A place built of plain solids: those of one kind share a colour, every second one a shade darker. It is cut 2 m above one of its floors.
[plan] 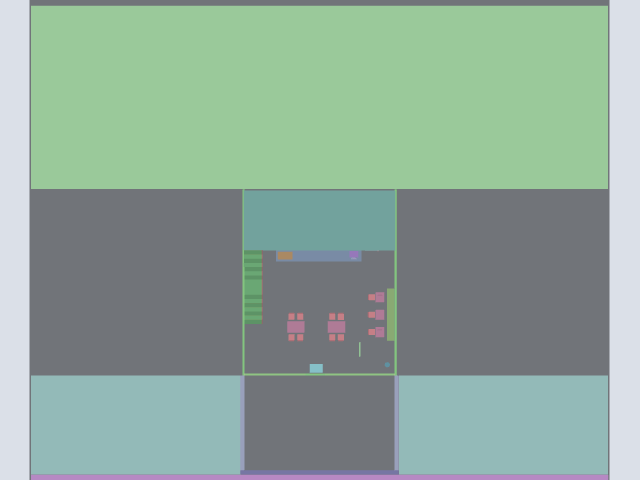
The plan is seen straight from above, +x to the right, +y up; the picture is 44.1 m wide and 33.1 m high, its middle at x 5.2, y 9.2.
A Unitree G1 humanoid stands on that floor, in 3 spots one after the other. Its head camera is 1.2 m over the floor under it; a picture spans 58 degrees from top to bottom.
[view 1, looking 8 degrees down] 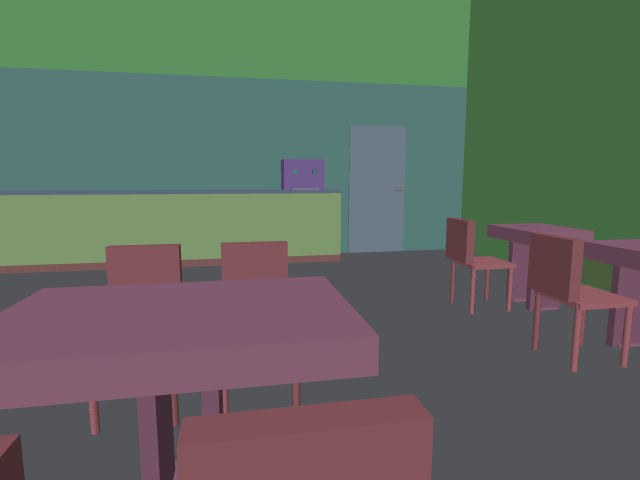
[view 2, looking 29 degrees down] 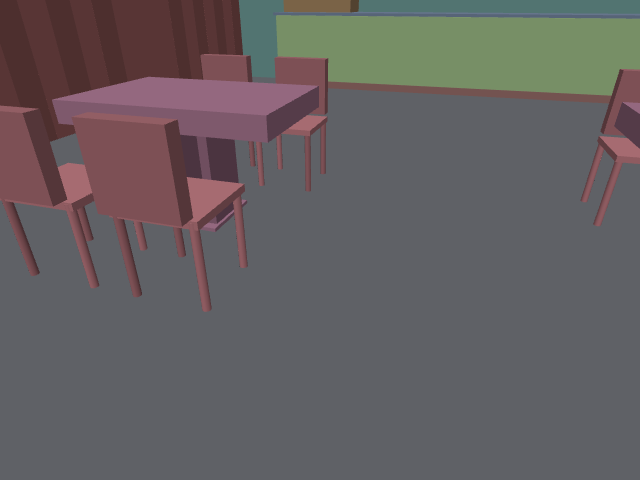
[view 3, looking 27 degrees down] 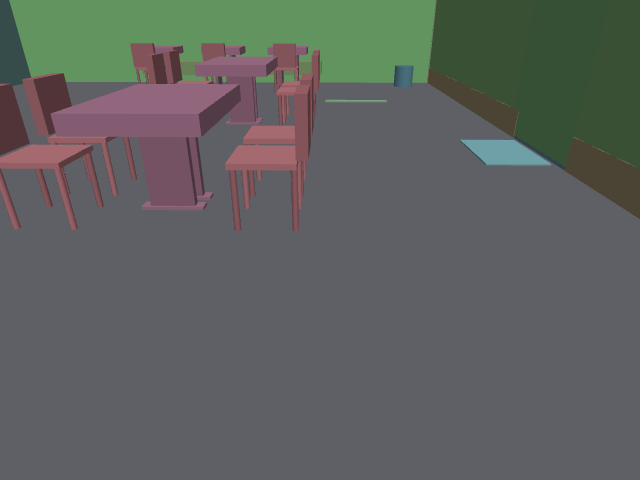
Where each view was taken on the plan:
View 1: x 6.54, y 1.65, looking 79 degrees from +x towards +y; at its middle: counter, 6.30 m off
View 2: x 4.94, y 1.00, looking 107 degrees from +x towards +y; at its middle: ground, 2.48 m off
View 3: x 0.59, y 2.11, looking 1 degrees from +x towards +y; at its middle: ground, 2.64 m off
